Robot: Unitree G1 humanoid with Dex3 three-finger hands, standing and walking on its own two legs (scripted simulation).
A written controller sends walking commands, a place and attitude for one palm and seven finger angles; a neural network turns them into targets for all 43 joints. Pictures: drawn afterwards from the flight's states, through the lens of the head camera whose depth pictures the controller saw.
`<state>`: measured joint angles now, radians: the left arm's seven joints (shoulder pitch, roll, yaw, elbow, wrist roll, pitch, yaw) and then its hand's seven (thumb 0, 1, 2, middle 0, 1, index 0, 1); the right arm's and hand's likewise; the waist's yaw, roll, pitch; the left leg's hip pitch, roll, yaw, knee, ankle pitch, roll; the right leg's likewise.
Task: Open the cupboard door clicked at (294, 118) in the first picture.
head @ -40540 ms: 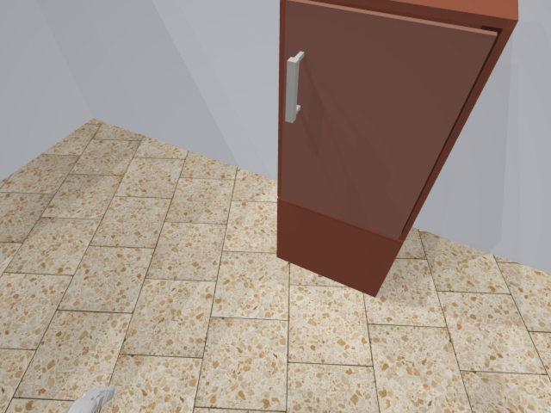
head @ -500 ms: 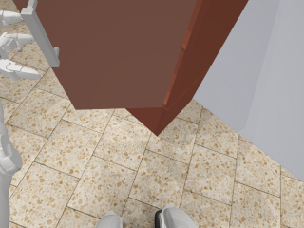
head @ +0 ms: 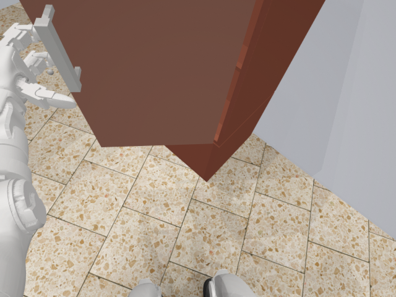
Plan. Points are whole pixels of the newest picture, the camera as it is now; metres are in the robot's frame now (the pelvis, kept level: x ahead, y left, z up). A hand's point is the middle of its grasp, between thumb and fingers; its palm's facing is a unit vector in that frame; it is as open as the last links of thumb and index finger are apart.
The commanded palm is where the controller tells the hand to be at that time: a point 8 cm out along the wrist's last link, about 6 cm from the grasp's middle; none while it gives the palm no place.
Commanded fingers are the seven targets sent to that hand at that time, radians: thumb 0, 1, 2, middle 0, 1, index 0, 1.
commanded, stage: slide the fingers in behind the handle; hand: left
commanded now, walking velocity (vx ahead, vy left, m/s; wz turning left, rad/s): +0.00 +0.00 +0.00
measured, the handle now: (63, 52) +0.56 +0.21 +0.11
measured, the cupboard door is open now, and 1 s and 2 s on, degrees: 47 47 49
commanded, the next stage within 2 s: close the thumb around the handle in 1.12 s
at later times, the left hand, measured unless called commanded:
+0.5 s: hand (69, 75) +0.50 +0.19 +0.12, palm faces -0.02 -1.00 +0.01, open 14.0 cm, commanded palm +0.48 +0.24 +0.11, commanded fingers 0.00 -0.50 0.30 -0.30 -1.20 -0.30 -1.20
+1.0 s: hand (72, 75) +0.51 +0.19 +0.11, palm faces -0.01 -1.00 +0.00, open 14.0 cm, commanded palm +0.49 +0.23 +0.11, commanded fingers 0.00 -0.50 0.30 -0.30 -1.20 -0.30 -1.20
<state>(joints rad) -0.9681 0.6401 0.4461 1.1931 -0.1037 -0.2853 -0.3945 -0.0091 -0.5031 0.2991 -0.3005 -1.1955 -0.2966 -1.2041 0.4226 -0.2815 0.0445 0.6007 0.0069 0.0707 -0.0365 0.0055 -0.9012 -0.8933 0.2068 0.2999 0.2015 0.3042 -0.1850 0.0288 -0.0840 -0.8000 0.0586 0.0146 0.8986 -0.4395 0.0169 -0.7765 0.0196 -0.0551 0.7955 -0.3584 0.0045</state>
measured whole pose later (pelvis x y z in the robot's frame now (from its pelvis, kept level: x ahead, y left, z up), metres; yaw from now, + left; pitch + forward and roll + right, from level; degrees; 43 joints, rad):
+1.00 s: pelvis +0.00 -0.01 +0.00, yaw +1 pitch +18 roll -3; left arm -0.97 0.53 0.37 1.19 -0.11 -0.31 -0.28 -0.01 -0.50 0.30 -0.29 -1.20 -0.29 -1.20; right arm 0.43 -0.28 0.03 0.64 0.00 0.04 -0.03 0.01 -0.90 -0.89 0.21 0.30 0.20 0.30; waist -0.17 0.03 -0.08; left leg -0.77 0.05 0.01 0.89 -0.43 0.01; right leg -0.75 0.01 -0.06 0.80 -0.36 0.00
